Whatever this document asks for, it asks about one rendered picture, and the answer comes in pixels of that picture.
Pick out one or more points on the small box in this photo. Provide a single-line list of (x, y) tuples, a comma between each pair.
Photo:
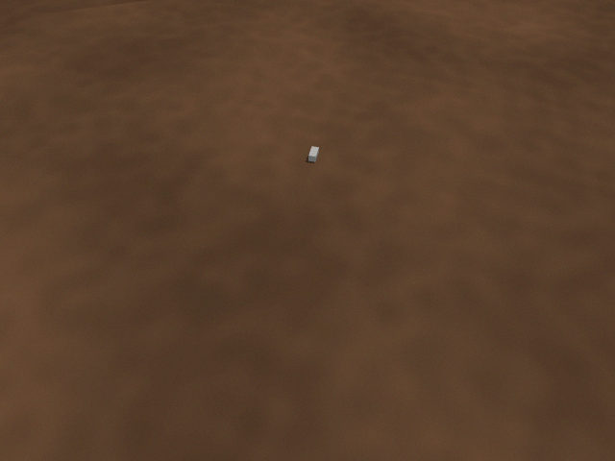
[(313, 154)]

